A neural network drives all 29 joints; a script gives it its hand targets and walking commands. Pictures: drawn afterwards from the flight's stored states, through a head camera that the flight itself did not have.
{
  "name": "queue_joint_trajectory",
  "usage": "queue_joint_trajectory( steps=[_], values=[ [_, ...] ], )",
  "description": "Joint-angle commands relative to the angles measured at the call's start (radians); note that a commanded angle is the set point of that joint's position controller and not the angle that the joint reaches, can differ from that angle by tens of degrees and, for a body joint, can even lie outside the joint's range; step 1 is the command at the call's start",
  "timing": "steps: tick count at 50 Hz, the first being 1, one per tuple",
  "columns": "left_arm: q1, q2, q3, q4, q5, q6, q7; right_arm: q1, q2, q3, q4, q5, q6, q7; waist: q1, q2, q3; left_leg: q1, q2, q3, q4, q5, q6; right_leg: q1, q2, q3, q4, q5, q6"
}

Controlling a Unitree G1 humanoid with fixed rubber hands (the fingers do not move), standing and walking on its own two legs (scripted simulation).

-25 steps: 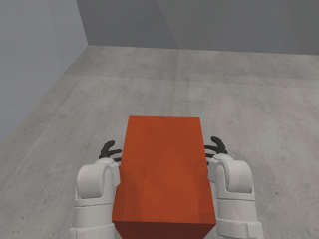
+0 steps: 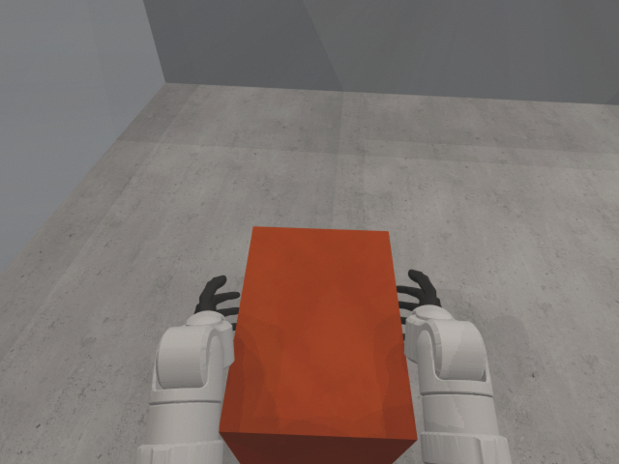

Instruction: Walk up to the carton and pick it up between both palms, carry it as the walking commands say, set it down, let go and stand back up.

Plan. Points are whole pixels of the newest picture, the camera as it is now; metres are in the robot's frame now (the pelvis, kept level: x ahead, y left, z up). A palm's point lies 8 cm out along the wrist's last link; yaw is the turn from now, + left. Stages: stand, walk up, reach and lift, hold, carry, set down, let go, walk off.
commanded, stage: carry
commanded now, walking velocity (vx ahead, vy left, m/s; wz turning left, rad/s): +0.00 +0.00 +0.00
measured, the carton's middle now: (316, 345) +0.31 +0.00 -0.01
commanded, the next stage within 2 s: hold in 1.50 s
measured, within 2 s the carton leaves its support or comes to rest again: neither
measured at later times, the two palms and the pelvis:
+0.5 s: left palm (207, 329) +0.29 +0.14 +0.06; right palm (434, 328) +0.29 -0.14 +0.06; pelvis +0.01 +0.00 +0.00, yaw +1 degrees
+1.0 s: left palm (218, 321) +0.30 +0.13 +0.07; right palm (443, 322) +0.30 -0.16 +0.06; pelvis +0.02 -0.01 +0.00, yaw +1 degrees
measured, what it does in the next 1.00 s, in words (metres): stands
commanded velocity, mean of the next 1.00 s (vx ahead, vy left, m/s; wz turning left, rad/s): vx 0.00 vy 0.00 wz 0.00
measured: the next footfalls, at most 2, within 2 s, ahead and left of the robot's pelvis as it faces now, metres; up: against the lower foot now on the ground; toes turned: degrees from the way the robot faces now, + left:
none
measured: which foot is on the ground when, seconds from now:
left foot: down 0.00-1.00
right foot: down 0.00-1.00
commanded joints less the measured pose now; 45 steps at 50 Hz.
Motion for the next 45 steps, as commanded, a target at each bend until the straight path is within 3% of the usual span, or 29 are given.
queue_joint_trajectory(
  steps=[1,2,3,7,8,10,11,12,13,14,15,16,17,18,20,22,27,28,30,32,33,34,35,37,38,41,43,44,45],
  values=[
    [-0.703,-1.0,-0.653,-0.286,-0.417,-0.071,-0.395,-0.517,1.03,0.612,-0.181,0.448,-0.025,0.408,0.001,-0.028,-0.498,0.197,0.16,-0.158,-0.16,0.064,-0.029,0.183,-0.078,0.05,-0.072,0.043,-0.064],
    [-0.691,-0.983,-0.584,-0.161,-0.359,-0.078,-0.394,-0.524,1.002,0.543,-0.077,0.396,-0.034,0.408,-0.001,-0.008,-0.492,0.199,0.157,-0.169,-0.17,0.086,-0.035,0.167,-0.069,0.043,-0.053,0.041,-0.064],
    [-0.727,-0.996,-0.664,-0.298,-0.423,-0.069,-0.393,-0.485,1.024,0.593,-0.145,0.439,-0.022,0.41,-0.003,0.023,-0.49,0.199,0.168,-0.173,-0.176,0.077,-0.035,0.173,-0.07,0.043,-0.06,0.026,-0.064],
    [-0.64,-0.936,-0.515,-0.069,-0.288,-0.126,-0.396,-0.465,0.965,0.465,0.041,0.327,-0.082,0.413,-0.002,0.0,-0.479,0.191,0.166,-0.178,-0.184,0.079,-0.032,0.176,-0.067,0.035,-0.062,0.019,-0.06],
    [-0.624,-0.956,-0.596,-0.191,-0.343,-0.132,-0.395,-0.471,0.974,0.544,-0.109,0.387,-0.094,0.413,-0.005,0.019,-0.468,0.192,0.172,-0.185,-0.203,0.053,-0.04,0.157,-0.065,0.039,-0.066,0.004,-0.061],
    [-0.655,-0.942,-0.585,-0.187,-0.323,-0.143,-0.39,-0.467,0.945,0.519,-0.08,0.359,-0.104,0.407,-0.007,0.025,-0.467,0.179,0.182,-0.197,-0.22,0.012,-0.045,0.172,-0.055,0.025,-0.061,-0.018,-0.058],
    [-0.666,-0.969,-0.68,-0.349,-0.396,-0.126,-0.386,-0.487,0.981,0.623,-0.246,0.439,-0.087,0.405,-0.009,0.007,-0.456,0.167,0.185,-0.203,-0.23,-0.017,-0.04,0.172,-0.05,0.019,-0.067,-0.025,-0.053],
    [-0.616,-0.912,-0.555,-0.126,-0.283,-0.136,-0.384,-0.454,0.924,0.494,-0.034,0.328,-0.099,0.402,-0.007,0.023,-0.459,0.174,0.186,-0.206,-0.23,-0.038,-0.039,0.169,-0.054,0.024,-0.069,-0.039,-0.057],
    [-0.651,-0.96,-0.719,-0.403,-0.417,-0.123,-0.383,-0.455,0.965,0.641,-0.291,0.442,-0.086,0.397,-0.012,-0.001,-0.459,0.178,0.19,-0.213,-0.235,-0.022,-0.044,0.177,-0.06,0.025,-0.073,-0.033,-0.058],
    [-0.594,-0.893,-0.541,-0.102,-0.271,-0.139,-0.386,-0.426,0.906,0.482,-0.013,0.305,-0.106,0.399,-0.007,0.014,-0.464,0.177,0.19,-0.202,-0.223,-0.01,-0.043,0.18,-0.061,0.021,-0.074,-0.015,-0.058],
    [-0.578,-0.915,-0.641,-0.275,-0.344,-0.153,-0.386,-0.436,0.915,0.584,-0.211,0.377,-0.12,0.395,-0.01,-0.021,-0.464,0.186,0.175,-0.192,-0.208,-0.001,-0.041,0.18,-0.065,0.03,-0.088,-0.003,-0.057],
    [-0.552,-0.883,-0.568,-0.147,-0.279,-0.172,-0.386,-0.402,0.887,0.505,-0.069,0.314,-0.135,0.396,-0.008,0.009,-0.469,0.197,0.174,-0.187,-0.205,0.057,-0.048,0.179,-0.069,0.026,-0.076,0.01,-0.057],
    [-0.595,-0.921,-0.697,-0.364,-0.38,-0.156,-0.382,-0.43,0.931,0.629,-0.272,0.412,-0.121,0.394,-0.012,0.014,-0.46,0.193,0.177,-0.187,-0.198,0.073,-0.052,0.177,-0.072,0.029,-0.079,0.023,-0.058],
    [-0.562,-0.897,-0.598,-0.187,-0.3,-0.157,-0.382,-0.43,0.887,0.538,-0.137,0.34,-0.125,0.393,-0.011,0.024,-0.46,0.199,0.174,-0.184,-0.201,0.072,-0.049,0.163,-0.066,0.022,-0.071,0.007,-0.056],
    [-0.573,-0.911,-0.672,-0.312,-0.354,-0.15,-0.381,-0.424,0.916,0.612,-0.236,0.396,-0.118,0.396,-0.012,0.018,-0.455,0.192,0.185,-0.201,-0.216,0.051,-0.047,0.163,-0.061,0.016,-0.066,-0.008,-0.057],
    [-0.569,-0.887,-0.635,-0.261,-0.333,-0.15,-0.382,-0.408,0.9,0.583,-0.177,0.367,-0.115,0.397,-0.012,-0.022,-0.449,0.172,0.186,-0.204,-0.216,0.006,-0.043,0.176,-0.065,0.016,-0.079,-0.014,-0.058],
    [-0.54,-0.867,-0.59,-0.172,-0.288,-0.169,-0.382,-0.413,0.87,0.541,-0.125,0.336,-0.138,0.399,-0.014,0.01,-0.412,0.153,0.177,-0.202,-0.23,-0.051,-0.042,0.16,-0.07,0.023,-0.085,-0.021,-0.062],
    [-0.534,-0.889,-0.634,-0.237,-0.324,-0.167,-0.383,-0.404,0.887,0.587,-0.189,0.367,-0.132,0.398,-0.015,-0.032,-0.411,0.153,0.175,-0.206,-0.224,-0.058,-0.043,0.161,-0.066,0.023,-0.091,-0.025,-0.063],
    [-0.584,-0.904,-0.666,-0.297,-0.354,-0.151,-0.381,-0.455,0.902,0.615,-0.24,0.402,-0.119,0.396,-0.013,0.011,-0.43,0.154,0.167,-0.191,-0.215,-0.04,-0.043,0.177,-0.075,0.031,-0.085,-0.009,-0.067],
    [-0.501,-0.859,-0.567,-0.121,-0.267,-0.165,-0.382,-0.394,0.866,0.528,-0.082,0.325,-0.134,0.398,-0.012,-0.011,-0.427,0.168,0.172,-0.197,-0.212,-0.021,-0.043,0.164,-0.076,0.032,-0.091,-0.011,-0.068],
    [-0.559,-0.898,-0.683,-0.33,-0.362,-0.16,-0.381,-0.418,0.9,0.625,-0.263,0.407,-0.126,0.395,-0.014,-0.015,-0.432,0.179,0.164,-0.183,-0.193,0.002,-0.042,0.17,-0.077,0.034,-0.096,0.011,-0.067],
    [-0.523,-0.863,-0.558,-0.126,-0.261,-0.173,-0.382,-0.411,0.866,0.512,-0.079,0.317,-0.14,0.396,-0.011,-0.003,-0.436,0.168,0.157,-0.174,-0.189,0.008,-0.038,0.172,-0.078,0.032,-0.088,0.014,-0.068],
    [-0.544,-0.888,-0.657,-0.29,-0.344,-0.167,-0.381,-0.44,0.897,0.617,-0.253,0.401,-0.133,0.394,-0.014,-0.03,-0.427,0.18,0.162,-0.176,-0.185,0.027,-0.042,0.171,-0.085,0.041,-0.095,0.023,-0.071],
    [-0.507,-0.865,-0.576,-0.153,-0.273,-0.174,-0.38,-0.411,0.869,0.537,-0.12,0.335,-0.141,0.394,-0.016,-0.026,-0.415,0.162,0.16,-0.174,-0.187,0.016,-0.044,0.172,-0.084,0.036,-0.096,0.009,-0.067],
    [-0.516,-0.886,-0.638,-0.26,-0.325,-0.171,-0.38,-0.413,0.889,0.601,-0.227,0.388,-0.137,0.396,-0.013,-0.006,-0.443,0.183,0.159,-0.177,-0.19,0.012,-0.045,0.17,-0.082,0.036,-0.087,0.015,-0.07],
    [-0.527,-0.876,-0.613,-0.211,-0.298,-0.167,-0.377,-0.421,0.877,0.566,-0.164,0.365,-0.134,0.396,-0.013,0.02,-0.432,0.179,0.166,-0.183,-0.207,0.0,-0.044,0.161,-0.076,0.031,-0.076,0.0,-0.065],
    [-0.532,-0.885,-0.655,-0.292,-0.339,-0.164,-0.379,-0.435,0.891,0.62,-0.254,0.4,-0.131,0.394,-0.011,-0.026,-0.433,0.179,0.158,-0.167,-0.181,0.025,-0.037,0.17,-0.085,0.043,-0.093,0.016,-0.07],
    [-0.518,-0.869,-0.574,-0.144,-0.278,-0.168,-0.379,-0.432,0.868,0.55,-0.132,0.34,-0.137,0.391,-0.011,-0.054,-0.437,0.177,0.163,-0.174,-0.176,0.047,-0.038,0.175,-0.08,0.035,-0.089,0.029,-0.069],
    [-0.5,-0.877,-0.642,-0.253,-0.324,-0.166,-0.379,-0.417,0.879,0.605,-0.236,0.386,-0.132,0.391,-0.014,-0.021,-0.431,0.188,0.159,-0.169,-0.185,0.059,-0.045,0.166,-0.086,0.04,-0.083,0.029,-0.072]
  ],
)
